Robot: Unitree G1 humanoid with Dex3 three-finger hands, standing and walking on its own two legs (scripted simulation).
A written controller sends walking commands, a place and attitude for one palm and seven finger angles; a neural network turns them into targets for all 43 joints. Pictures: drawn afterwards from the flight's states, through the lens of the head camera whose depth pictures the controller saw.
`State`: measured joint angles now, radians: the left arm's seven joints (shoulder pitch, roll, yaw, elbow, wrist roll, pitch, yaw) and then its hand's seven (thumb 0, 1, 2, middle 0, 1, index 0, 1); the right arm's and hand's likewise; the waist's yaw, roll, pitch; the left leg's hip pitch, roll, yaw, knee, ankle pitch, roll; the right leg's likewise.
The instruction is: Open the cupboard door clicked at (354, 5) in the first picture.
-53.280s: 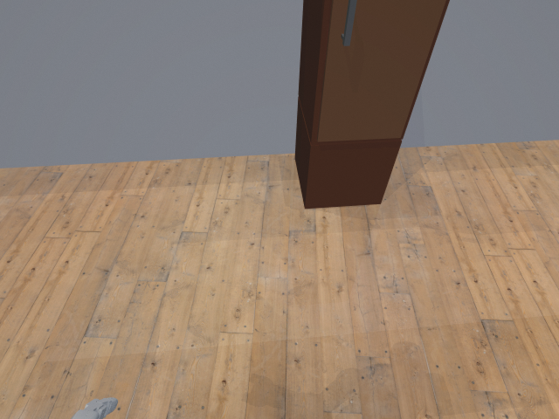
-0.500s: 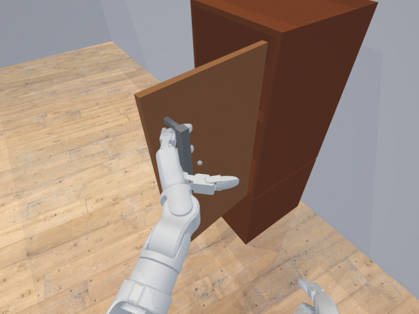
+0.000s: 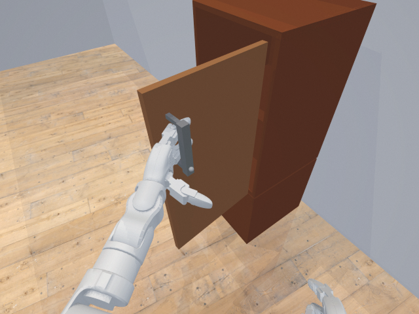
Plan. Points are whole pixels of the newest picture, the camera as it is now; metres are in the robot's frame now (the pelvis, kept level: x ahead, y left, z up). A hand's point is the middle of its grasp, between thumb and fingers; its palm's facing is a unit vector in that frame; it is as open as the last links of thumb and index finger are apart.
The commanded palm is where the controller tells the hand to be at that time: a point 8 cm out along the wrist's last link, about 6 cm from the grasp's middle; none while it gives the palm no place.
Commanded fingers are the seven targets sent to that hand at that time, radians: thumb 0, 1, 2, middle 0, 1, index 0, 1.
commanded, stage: slide the hand sideways off the handle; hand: left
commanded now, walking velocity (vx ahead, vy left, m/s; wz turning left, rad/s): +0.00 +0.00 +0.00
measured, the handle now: (179, 145) +0.42 +0.10 +0.12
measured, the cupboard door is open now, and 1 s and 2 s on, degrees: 97 97 97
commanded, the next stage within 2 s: draw the hand back to the body in 0.98 s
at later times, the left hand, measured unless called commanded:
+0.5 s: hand (169, 184) +0.31 +0.10 +0.13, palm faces -0.06 -1.00 -0.01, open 16.3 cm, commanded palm +0.27 +0.15 +0.12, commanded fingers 0.00 -0.50 0.30 -0.15 -0.30 -0.15 -0.30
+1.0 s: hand (144, 208) +0.26 +0.13 +0.12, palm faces -0.03 -1.00 -0.05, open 16.3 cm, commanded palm +0.24 +0.19 +0.12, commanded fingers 0.00 -0.50 0.30 -0.15 -0.30 -0.15 -0.30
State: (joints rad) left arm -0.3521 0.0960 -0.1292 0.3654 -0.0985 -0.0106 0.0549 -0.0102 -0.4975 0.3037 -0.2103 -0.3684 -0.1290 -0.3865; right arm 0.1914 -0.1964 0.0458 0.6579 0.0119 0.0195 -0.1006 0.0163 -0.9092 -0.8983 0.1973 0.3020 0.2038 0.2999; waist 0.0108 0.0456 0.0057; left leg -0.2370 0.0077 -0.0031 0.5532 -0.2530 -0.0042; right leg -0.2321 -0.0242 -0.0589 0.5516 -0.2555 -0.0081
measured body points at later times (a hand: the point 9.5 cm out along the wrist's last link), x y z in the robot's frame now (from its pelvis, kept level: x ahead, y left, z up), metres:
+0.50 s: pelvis +0.02 -0.01 +0.00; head +0.00 -0.03 +0.45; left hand +0.30 +0.15 +0.13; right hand +0.21 -0.21 -0.08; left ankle +0.03 +0.12 -0.73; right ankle +0.03 -0.12 -0.73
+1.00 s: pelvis +0.04 -0.01 +0.00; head +0.02 -0.04 +0.45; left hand +0.26 +0.19 +0.12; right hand +0.23 -0.22 -0.07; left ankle +0.03 +0.12 -0.73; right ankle +0.03 -0.12 -0.73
